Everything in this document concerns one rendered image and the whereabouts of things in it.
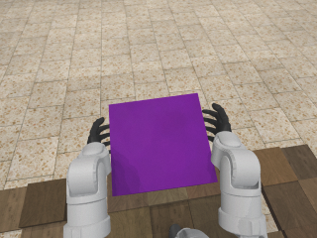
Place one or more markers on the right robot forearm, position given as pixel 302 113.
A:
pixel 241 187

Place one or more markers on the robot right foot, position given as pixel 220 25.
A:
pixel 173 230

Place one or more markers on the left robot forearm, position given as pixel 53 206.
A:
pixel 86 192

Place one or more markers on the right robot hand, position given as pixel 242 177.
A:
pixel 221 123

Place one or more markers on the left robot hand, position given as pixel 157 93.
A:
pixel 96 129

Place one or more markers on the carton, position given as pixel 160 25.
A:
pixel 158 144

